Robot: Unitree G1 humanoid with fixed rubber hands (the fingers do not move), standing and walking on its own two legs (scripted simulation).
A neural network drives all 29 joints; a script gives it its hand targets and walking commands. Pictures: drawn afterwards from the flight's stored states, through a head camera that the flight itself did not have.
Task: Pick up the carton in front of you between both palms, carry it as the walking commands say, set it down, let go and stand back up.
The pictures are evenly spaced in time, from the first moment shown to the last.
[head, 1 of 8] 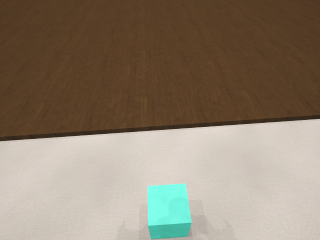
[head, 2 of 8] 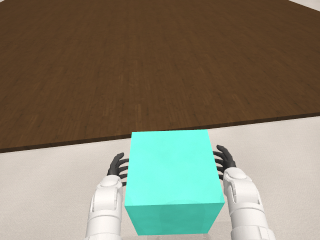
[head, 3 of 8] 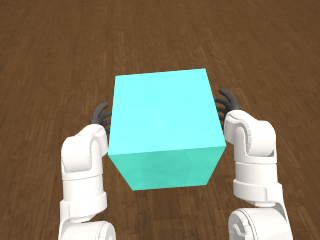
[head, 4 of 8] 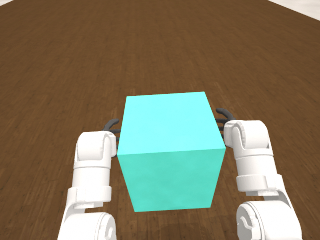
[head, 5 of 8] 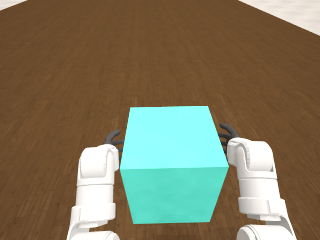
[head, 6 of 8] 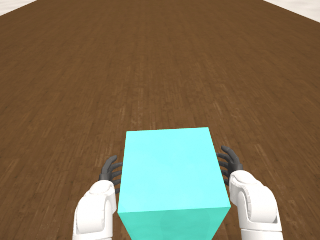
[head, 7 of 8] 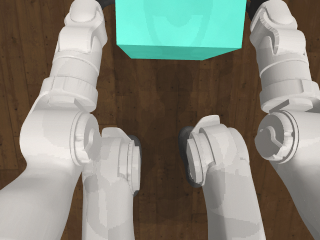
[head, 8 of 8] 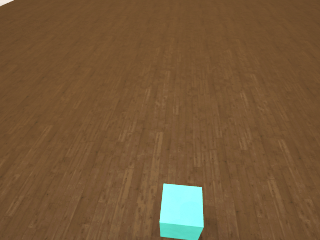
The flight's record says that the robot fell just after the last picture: no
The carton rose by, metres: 0.79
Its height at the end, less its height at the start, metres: +0.05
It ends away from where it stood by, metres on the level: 4.43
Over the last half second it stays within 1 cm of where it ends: yes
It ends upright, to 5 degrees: yes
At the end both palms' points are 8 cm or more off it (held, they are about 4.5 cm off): yes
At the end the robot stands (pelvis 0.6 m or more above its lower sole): yes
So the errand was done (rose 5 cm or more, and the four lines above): yes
